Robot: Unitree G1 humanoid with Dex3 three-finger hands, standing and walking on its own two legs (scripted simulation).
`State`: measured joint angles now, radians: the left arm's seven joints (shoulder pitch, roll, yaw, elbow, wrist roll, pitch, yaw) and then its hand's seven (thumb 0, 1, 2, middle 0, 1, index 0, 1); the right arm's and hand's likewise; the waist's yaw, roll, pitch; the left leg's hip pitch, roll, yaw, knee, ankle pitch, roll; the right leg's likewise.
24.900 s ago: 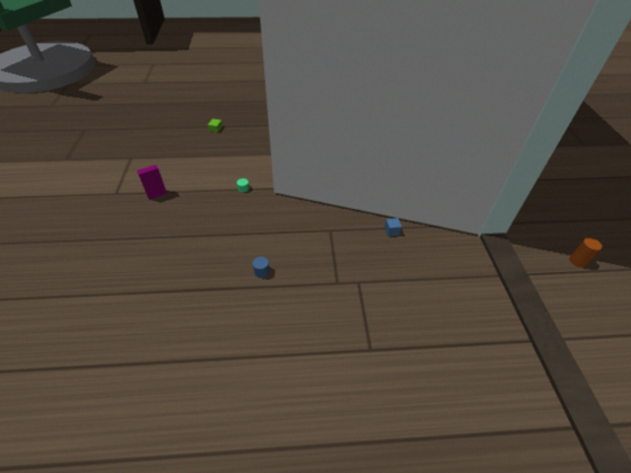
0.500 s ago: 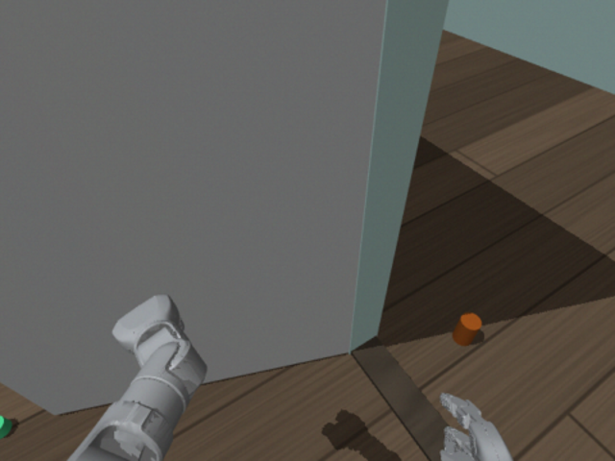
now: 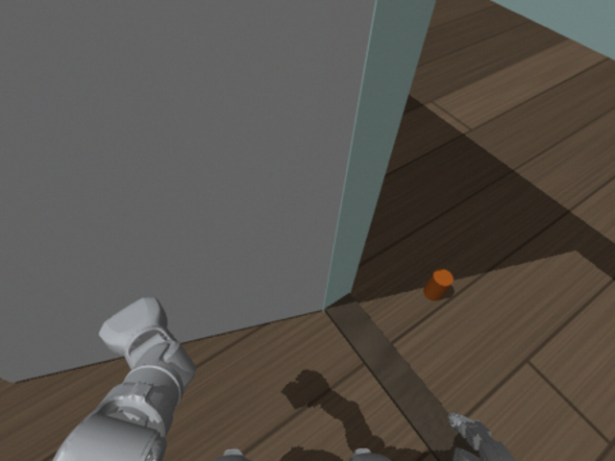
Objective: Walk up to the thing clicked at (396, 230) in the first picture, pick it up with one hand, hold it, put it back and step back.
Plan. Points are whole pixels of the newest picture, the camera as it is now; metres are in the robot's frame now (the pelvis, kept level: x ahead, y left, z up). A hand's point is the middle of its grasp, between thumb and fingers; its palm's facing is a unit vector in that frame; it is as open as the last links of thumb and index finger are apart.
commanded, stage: crouch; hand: left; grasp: from above
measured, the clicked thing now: (153, 353) +0.31 +0.24 -0.14
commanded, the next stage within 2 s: lower in 1.60 s
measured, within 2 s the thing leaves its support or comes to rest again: neither
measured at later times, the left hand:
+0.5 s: hand (195, 353) +0.38 +0.22 -0.36, palm faces -0.30 -0.31 -0.90, open 8.2 cm
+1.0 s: hand (202, 357) +0.40 +0.23 -0.48, palm faces -0.31 -0.30 -0.90, open 8.2 cm
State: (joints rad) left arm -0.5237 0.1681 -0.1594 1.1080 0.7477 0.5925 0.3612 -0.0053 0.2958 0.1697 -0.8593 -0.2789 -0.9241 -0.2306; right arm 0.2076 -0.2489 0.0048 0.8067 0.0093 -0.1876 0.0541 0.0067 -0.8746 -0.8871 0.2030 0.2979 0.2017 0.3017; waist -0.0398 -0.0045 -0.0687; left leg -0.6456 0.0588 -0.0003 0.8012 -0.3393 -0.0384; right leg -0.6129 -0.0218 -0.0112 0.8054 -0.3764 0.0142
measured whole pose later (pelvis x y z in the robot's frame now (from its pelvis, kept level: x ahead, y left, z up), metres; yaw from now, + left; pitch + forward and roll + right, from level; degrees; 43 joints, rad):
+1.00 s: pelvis -0.07 +0.01 -0.34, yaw -6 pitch +36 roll -4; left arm -1.07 0.52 0.20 1.55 0.85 0.33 0.51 -0.02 0.27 0.22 -0.89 -0.25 -0.92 -0.25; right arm 0.15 -0.27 0.01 0.87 -0.14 -0.23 0.18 0.00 -0.91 -0.90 0.20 0.30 0.20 0.30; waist -0.22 0.03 -0.14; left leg -2.16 0.07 -0.13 2.18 -0.65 -0.05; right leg -2.10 0.03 -0.02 2.15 -0.67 0.04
